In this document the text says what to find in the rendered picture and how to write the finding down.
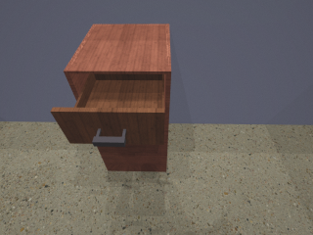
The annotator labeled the handle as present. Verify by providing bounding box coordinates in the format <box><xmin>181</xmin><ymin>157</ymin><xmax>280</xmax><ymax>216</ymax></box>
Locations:
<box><xmin>92</xmin><ymin>128</ymin><xmax>127</xmax><ymax>147</ymax></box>

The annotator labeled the cabinet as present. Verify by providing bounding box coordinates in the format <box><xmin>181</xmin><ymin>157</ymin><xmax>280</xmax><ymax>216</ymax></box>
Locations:
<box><xmin>64</xmin><ymin>23</ymin><xmax>171</xmax><ymax>172</ymax></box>

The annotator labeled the drawer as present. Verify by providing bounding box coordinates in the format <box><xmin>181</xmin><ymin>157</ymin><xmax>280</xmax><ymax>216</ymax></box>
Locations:
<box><xmin>51</xmin><ymin>73</ymin><xmax>165</xmax><ymax>145</ymax></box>

